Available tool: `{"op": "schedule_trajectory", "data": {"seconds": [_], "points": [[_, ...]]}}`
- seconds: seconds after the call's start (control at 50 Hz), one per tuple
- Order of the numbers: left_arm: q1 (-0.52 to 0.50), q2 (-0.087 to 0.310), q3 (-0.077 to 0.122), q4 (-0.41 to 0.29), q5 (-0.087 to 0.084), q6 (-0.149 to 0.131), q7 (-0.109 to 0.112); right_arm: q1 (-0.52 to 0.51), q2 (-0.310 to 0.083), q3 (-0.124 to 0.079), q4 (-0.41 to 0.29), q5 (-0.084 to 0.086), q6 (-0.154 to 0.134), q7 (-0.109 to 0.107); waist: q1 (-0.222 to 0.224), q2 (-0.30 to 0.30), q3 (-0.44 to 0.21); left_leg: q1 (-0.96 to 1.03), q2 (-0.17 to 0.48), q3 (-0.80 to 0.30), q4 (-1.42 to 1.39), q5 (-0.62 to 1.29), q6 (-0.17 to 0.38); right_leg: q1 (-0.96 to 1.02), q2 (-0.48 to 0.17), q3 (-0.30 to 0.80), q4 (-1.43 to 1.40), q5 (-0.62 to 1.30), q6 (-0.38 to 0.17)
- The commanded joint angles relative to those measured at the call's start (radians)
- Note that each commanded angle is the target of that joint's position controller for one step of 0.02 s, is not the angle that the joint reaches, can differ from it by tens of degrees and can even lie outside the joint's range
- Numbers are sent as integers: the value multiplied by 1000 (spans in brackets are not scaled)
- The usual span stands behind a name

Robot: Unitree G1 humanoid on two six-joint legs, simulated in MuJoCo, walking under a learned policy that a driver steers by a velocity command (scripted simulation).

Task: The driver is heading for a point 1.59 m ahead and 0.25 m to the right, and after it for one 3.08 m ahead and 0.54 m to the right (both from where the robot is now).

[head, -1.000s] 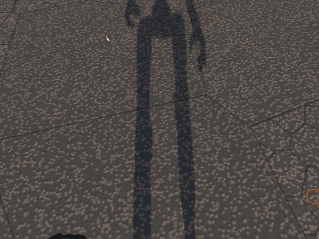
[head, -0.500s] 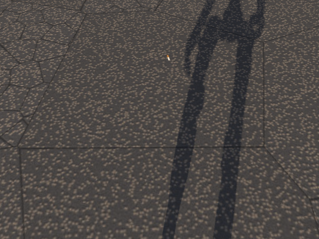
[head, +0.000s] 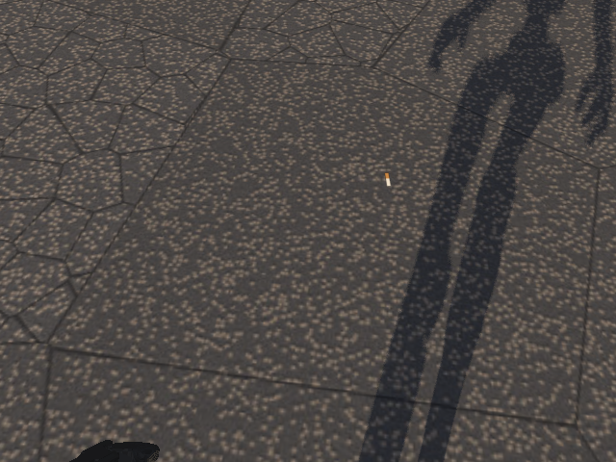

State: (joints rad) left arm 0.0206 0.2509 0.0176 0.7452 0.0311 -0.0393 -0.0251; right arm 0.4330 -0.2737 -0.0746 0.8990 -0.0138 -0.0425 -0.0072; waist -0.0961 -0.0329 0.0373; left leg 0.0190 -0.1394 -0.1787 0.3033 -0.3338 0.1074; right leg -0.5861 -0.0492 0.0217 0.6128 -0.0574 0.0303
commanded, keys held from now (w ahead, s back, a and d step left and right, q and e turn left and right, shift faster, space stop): w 0.72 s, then w+e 0.28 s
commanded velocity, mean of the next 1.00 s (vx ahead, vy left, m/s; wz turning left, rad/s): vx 0.50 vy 0.00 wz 0.04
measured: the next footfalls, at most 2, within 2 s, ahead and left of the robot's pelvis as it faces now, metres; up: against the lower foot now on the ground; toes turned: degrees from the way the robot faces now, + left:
right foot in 0.06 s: +0.21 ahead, -0.12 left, +0.00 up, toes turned +2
left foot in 0.58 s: +0.45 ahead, +0.10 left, +0.00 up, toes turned +7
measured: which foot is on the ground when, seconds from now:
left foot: down 0.00-0.08, up 0.10-0.56, down 0.58-1.00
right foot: up 0.00-0.04, down 0.06-0.60, up 0.62-1.00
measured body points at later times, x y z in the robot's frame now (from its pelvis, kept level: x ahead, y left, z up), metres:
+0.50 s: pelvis +0.26 -0.02 +0.01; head +0.29 -0.02 +0.45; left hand +0.19 +0.23 -0.13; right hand +0.48 -0.22 -0.10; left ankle +0.40 +0.11 -0.71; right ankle +0.17 -0.12 -0.74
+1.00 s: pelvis +0.52 +0.03 +0.00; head +0.54 +0.04 +0.45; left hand +0.66 +0.27 -0.12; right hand +0.48 -0.22 -0.13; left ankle +0.41 +0.10 -0.74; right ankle +0.68 -0.10 -0.69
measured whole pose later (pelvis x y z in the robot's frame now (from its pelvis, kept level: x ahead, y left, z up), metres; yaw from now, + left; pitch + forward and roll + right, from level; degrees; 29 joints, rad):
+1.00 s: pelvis +0.52 +0.03 +0.00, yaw -2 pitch +1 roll +1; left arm 0.13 0.24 0.04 0.87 0.03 -0.02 -0.05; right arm 0.41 -0.21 -0.03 0.98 -0.02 -0.10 -0.01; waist -0.04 -0.04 0.03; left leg 0.09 -0.08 0.17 0.16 -0.27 0.07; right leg -0.64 -0.07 -0.03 0.72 0.00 -0.05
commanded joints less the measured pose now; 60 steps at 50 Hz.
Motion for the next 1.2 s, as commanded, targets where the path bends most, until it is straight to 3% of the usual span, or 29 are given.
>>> {"op": "schedule_trajectory", "data": {"seconds": [0.02, 0.04, 0.06, 0.08, 0.1, 0.12, 0.14, 0.2, 0.28, 0.4, 0.46, 0.52, 0.56, 0.58, 0.6, 0.62, 0.64, 0.66, 0.7, 0.76, 0.82, 1.0, 1.06, 1.1, 1.12, 1.14, 1.16, 1.18, 1.2], "points": [[39, 120, 32, -54, -3, -30, 8, -20, -170, -34, -52, -5, -17, -11, 79, 121, -27, -43, 275, -154, 79, 715, 61, 204, 50, -22, -88, -57, -50], [163, 138, 42, -14, -1, -39, 17, -30, -171, -32, -49, -3, -22, -6, 137, 90, -83, -53, 238, -120, 218, 797, 42, 355, 74, -41, -142, -61, -73], [297, 175, 55, 14, 11, -51, 29, -25, -146, -24, -51, 1, -29, 1, 198, 38, -174, -139, 178, -71, 424, 693, 21, 556, -6, 31, -167, -93, -109], [419, 258, 71, 13, 31, -53, 43, 35, -57, -1, -81, 19, -36, 5, 205, -109, -313, -328, 87, 16, 727, 298, -9, 785, -262, 371, -201, -262, -177], [401, 301, 89, 45, 13, -33, 35, 139, -67, -4, -75, 24, -32, 8, 135, -310, -347, -537, -17, 66, 905, -193, -24, 837, -384, 785, -357, -302, -282], [296, 199, 71, 16, -2, -25, 26, 87, -116, -7, -50, -6, -19, 0, 109, -99, -174, -616, 66, 32, 975, -121, -17, 701, -350, 699, -363, -422, -275], [233, 127, 54, 6, -10, -28, 20, -14, -112, -4, -62, -14, -18, 11, 119, 9, -71, -608, 98, 39, 941, -43, -21, 574, -291, 532, -373, -380, -257], [238, 93, 40, 51, -6, -46, 22, -64, -77, 6, -78, -28, -3, 29, 82, -53, -17, -542, 150, 66, 817, 17, -40, 449, -175, 269, -414, -72, -204], [311, 112, 46, 99, -23, -70, 13, -135, -60, 16, -100, -31, 11, 41, 79, -56, -20, -613, 174, 114, 743, 82, -67, 480, -166, 175, -456, 82, -234], [393, 116, 46, 152, -24, -61, 12, -387, -14, 51, -175, -20, 2, 53, 135, -52, 25, -598, 204, 218, 408, 268, -99, 488, -116, 52, -487, 171, -214], [436, 131, 49, 177, -21, -56, 14, -442, -28, 52, -191, -15, -2, 47, 149, -54, 27, -551, 185, 238, 316, 272, -80, 538, -145, 50, -454, 233, -205], [434, 145, 52, 194, -16, -47, 22, -431, -48, 45, -193, -18, -8, 37, 126, -55, 25, -489, 163, 243, 253, 192, -41, 601, -181, 54, -379, 356, -192], [418, 146, 51, 202, -20, -38, 25, -248, -70, 28, -128, -29, -22, 24, 40, -19, -64, -245, 112, 263, 147, 188, -1, 590, -140, 3, -147, 541, -162], [414, 123, 42, 189, -23, -38, 25, -80, -119, 9, -78, -45, -33, 13, -21, 26, -168, -5, 193, 173, 140, 164, 39, 459, -96, -32, 64, 410, -140], [451, 33, 18, 138, -44, -41, 20, 43, -220, -15, -68, -63, -35, 1, -34, 214, -297, 260, 483, -226, 80, 32, 124, 165, 22, -105, 412, -46, -97], [479, 90, 38, 151, -29, -35, 24, 30, -234, -25, -56, -20, -18, 7, -10, 270, -321, 263, 567, -497, -36, 26, 191, -1, 108, -30, 585, -467, -100], [414, 127, 51, 149, -13, -28, 26, -66, -172, -11, -68, -1, -12, 10, 28, 154, -165, 143, 517, -354, -38, -10, 171, -63, 37, 23, 627, -405, -112], [362, 101, 45, 139, -13, -33, 17, -137, -108, 5, -78, 0, -17, 15, 48, 109, -72, 14, 468, -238, -73, 36, 152, -56, 3, 25, 590, -329, -112], [353, 74, 42, 146, -2, -19, 8, -183, -55, 21, -66, 0, -31, 13, 104, 118, -3, -137, 378, -84, -136, 154, 92, 28, -45, 15, 485, -260, -96], [356, 51, 40, 159, 1, 6, -8, -141, -69, 16, -34, 0, -56, 9, 124, 97, -14, -154, 355, 25, -173, 302, 91, 44, -39, 6, 467, -195, -74], [247, 50, 42, 127, -6, 15, -13, -90, -75, 13, -5, -2, -64, 7, 105, 85, 31, -128, 352, 106, -212, 320, 78, -64, -41, 29, 406, -90, -61], [-20, 16, 16, 24, -1, 6, -26, 22, -67, 23, 64, -5, -63, -15, 43, 83, 80, 30, 357, 301, -165, 605, 28, -68, -2, -103, 47, 65, -94], [4, 30, 22, 16, 1, 5, -24, 16, -94, 19, 74, -10, -52, -26, 71, 109, 44, 120, 379, 347, -27, 947, 11, 14, 56, -158, -6, -59, -149], [129, 58, 38, 47, 5, 3, -16, -2, -122, 12, 72, -15, -39, -31, 128, 134, -38, 139, 386, 375, 196, 1185, 6, 160, 125, -190, -21, -163, -199], [253, 83, 54, 84, 10, -3, -12, -10, -133, 9, 65, -13, -30, -31, 181, 126, -108, 83, 380, 389, 385, 1128, -3, 320, 150, -175, -82, -156, -230], [413, 150, 82, 125, 25, -7, 0, -36, -129, 11, 38, -7, -31, -27, 259, 66, -194, -117, 355, 397, 660, 871, -28, 573, 52, -20, -137, -181, -290], [427, 270, 117, 114, 20, 2, 14, 14, -24, 30, -26, 8, -40, -2, 200, -186, -292, -572, 153, 387, 1068, -7, -86, 903, -262, 506, -173, -141, -461], [425, 255, 115, 115, -21, 14, 12, -104, -99, 13, -54, -4, -52, 2, 226, -62, -318, -714, 104, 161, 1178, -161, -83, 916, -291, 707, -294, -113, -484], [355, 232, 110, 114, -26, 18, 19, -170, -85, 19, -87, 2, -66, 8, 195, -22, -164, -784, 176, 126, 1127, -62, -75, 797, -270, 542, -319, -75, -447]]}}
Velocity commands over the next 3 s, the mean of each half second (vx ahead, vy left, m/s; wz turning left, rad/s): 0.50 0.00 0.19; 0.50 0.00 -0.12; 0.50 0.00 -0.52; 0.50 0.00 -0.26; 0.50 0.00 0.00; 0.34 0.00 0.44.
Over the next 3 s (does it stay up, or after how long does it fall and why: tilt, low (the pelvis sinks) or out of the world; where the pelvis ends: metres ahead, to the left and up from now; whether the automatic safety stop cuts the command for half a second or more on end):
stays up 1.48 -0.26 0.00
